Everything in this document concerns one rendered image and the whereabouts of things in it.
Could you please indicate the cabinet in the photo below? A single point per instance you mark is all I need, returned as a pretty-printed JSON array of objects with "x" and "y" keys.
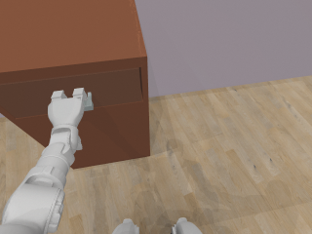
[{"x": 42, "y": 39}]

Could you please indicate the robot left thigh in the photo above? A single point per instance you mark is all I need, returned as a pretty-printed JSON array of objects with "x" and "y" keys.
[{"x": 126, "y": 228}]

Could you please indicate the robot left forearm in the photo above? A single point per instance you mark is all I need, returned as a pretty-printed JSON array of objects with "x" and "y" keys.
[{"x": 54, "y": 164}]

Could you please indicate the robot left hand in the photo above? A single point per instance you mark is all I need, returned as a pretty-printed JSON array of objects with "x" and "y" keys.
[{"x": 65, "y": 110}]

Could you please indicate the handle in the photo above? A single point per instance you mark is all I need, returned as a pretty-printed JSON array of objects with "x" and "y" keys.
[{"x": 88, "y": 103}]

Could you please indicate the drawer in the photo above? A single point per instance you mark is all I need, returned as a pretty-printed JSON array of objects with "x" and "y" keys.
[{"x": 32, "y": 97}]

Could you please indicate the left robot upper arm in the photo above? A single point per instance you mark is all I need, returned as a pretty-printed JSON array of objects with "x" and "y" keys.
[{"x": 36, "y": 209}]

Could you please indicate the right robot shin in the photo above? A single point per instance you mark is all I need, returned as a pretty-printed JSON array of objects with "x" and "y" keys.
[{"x": 182, "y": 219}]

